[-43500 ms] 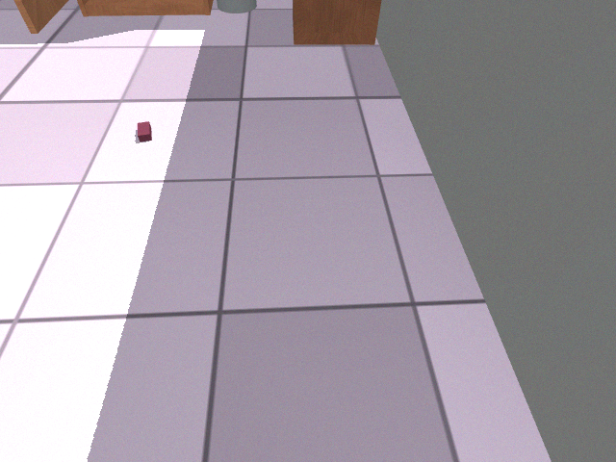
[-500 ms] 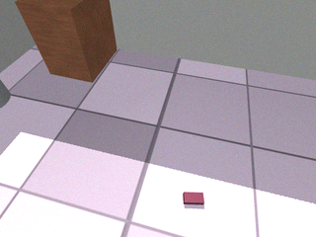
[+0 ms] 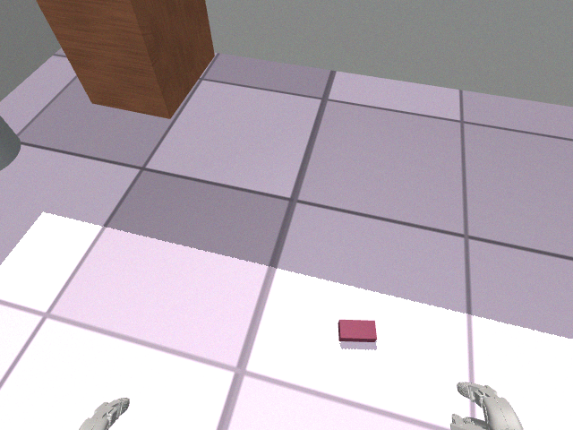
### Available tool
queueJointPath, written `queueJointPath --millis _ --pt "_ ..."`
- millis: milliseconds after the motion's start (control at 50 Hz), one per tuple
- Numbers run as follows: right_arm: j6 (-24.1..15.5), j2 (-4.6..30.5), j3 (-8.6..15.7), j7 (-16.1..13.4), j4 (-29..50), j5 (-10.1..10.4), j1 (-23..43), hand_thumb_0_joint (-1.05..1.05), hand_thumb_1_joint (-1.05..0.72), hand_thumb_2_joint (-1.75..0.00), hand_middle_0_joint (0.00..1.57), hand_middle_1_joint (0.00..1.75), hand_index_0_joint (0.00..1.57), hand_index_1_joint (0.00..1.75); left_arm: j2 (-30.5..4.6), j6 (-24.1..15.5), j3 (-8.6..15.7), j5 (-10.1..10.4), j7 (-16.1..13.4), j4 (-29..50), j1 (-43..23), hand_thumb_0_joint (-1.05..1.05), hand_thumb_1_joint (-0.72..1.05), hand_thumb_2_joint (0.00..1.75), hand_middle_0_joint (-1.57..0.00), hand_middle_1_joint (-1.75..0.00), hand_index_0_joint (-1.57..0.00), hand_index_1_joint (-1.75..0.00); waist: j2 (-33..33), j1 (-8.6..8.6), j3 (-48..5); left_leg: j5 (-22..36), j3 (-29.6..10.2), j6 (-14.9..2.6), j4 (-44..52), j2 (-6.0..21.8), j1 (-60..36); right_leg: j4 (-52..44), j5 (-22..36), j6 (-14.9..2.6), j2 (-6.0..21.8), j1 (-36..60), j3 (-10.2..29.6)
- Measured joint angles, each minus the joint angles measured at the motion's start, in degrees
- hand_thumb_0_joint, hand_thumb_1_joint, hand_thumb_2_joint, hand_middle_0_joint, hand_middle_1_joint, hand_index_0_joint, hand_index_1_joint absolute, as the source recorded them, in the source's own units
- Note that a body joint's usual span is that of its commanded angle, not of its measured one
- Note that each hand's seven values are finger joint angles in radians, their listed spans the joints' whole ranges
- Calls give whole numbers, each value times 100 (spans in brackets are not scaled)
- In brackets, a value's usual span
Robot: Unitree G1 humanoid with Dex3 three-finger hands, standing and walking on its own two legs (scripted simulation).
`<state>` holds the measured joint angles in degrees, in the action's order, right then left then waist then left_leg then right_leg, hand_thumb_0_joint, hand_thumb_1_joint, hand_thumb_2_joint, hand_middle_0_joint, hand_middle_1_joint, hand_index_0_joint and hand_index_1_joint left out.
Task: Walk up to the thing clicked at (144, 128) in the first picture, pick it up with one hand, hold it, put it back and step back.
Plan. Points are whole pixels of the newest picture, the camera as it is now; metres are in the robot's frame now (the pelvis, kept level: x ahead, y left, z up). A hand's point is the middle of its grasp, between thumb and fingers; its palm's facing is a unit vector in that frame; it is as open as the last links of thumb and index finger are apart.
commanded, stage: rise first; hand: right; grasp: from above
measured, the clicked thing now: (356, 330) +0.47 -0.22 -0.75
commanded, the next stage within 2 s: none
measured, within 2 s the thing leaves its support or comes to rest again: neither
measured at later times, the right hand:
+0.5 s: hand out of the picture +0.14 -0.26 -0.21, palm faces -0.13 +0.89 -0.43, open 13.9 cm
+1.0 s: hand (424, 396) +0.23 -0.29 -0.38, palm faces -0.43 +0.54 -0.72, open 13.9 cm
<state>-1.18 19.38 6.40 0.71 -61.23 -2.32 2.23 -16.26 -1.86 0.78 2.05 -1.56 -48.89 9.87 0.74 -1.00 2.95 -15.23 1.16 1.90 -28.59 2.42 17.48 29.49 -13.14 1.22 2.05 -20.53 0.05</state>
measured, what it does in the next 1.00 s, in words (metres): lowers itself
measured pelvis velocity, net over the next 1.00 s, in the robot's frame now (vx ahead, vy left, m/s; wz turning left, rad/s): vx -0.05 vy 0.00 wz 0.04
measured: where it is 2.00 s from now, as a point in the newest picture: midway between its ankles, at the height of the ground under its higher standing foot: outside the picture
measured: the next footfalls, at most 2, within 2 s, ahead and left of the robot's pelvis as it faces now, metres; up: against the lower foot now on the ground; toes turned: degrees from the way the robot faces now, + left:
none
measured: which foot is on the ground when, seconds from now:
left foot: down 0.00-1.00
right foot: down 0.00-1.00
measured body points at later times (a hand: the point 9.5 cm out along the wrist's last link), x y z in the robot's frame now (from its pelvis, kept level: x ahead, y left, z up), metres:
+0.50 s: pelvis -0.01 +0.00 -0.07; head +0.09 -0.02 +0.37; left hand +0.15 +0.25 -0.17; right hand +0.14 -0.31 -0.18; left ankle -0.01 +0.14 -0.74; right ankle +0.02 -0.13 -0.74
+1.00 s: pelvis -0.05 +0.00 -0.24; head +0.14 -0.01 +0.17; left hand +0.14 +0.27 -0.35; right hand +0.25 -0.31 -0.34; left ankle -0.01 +0.14 -0.74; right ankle +0.02 -0.13 -0.74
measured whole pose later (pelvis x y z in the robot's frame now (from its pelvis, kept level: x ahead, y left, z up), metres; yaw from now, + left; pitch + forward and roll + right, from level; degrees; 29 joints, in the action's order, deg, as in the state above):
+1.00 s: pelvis -0.05 +0.00 -0.24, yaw +2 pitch +32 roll +3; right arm -6.1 26.8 9.3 -3.7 -40.6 -37.0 9.5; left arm -16.4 -8.6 4.1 -0.6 1.8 -35.9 4.2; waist -0.5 -1.8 -9.9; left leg -40.6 0.1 2.3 -100.0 1.3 91.5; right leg 100.6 -37.3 1.7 2.8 -95.6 3.7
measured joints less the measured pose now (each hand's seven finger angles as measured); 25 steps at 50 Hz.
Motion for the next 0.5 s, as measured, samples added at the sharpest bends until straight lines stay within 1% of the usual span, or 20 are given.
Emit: queueJointPath --millis 60,140,240,320,380,500 --pt "98 76 220 134 192 -314 106 0 -50 -90 19 65 19 65 188 10 70 -58 38 275 126 1 89 90 -20 -30 -21 -30 53 -58 -126 -141 -48 -16 -390 -32 449 379 -150 11 38 -425 -27" --pt "430 50 211 132 566 -586 -33 0 -24 -90 17 80 18 79 263 60 111 -53 79 574 347 1 88 90 -20 -30 -21 -30 -2 -93 -295 -315 -72 -9 -757 -52 790 803 -361 9 64 -784 -32" --pt "788 -58 209 39 1031 -717 -396 0 11 -92 16 92 16 92 241 -2 139 -50 139 900 442 1 87 90 -20 -30 -21 -30 -95 -118 -506 -583 -95 18 -1339 -56 1335 1422 -652 -15 75 -1346 -26" --pt "842 -99 275 5 1416 -831 -637 0 31 -95 15 97 14 98 230 -165 186 -90 144 1105 416 1 87 90 -20 -30 -21 -30 -95 -82 -652 -890 -92 31 -2031 -52 1953 2107 -944 -22 76 -1975 13" --pt "812 -121 334 -12 1868 -891 -858 0 41 -96 13 100 13 101 241 -274 211 -121 109 1216 334 1 87 90 -20 -30 -21 -30 -74 -56 -709 -1102 -82 35 -2505 -52 2348 2577 -1143 -18 78 -2382 48" --pt "975 -97 278 31 2654 -1043 -1237 -1 51 -100 11 104 9 105 294 -403 191 -153 36 1411 140 1 87 90 -20 -30 -21 -30 -72 -34 -754 -1333 -39 23 -3029 -67 2811 3125 -1365 -3 92 -2881 123"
